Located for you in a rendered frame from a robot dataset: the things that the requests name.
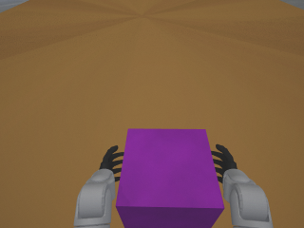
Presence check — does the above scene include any carton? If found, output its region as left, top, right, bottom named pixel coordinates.
left=115, top=128, right=225, bottom=228

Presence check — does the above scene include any robot right forearm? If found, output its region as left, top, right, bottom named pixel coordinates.
left=222, top=168, right=274, bottom=228

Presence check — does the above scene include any robot right hand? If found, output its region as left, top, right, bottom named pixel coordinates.
left=211, top=144, right=238, bottom=183

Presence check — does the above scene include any robot left forearm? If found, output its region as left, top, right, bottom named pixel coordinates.
left=73, top=168, right=116, bottom=228

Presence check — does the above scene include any robot left hand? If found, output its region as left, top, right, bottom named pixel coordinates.
left=99, top=145, right=124, bottom=182

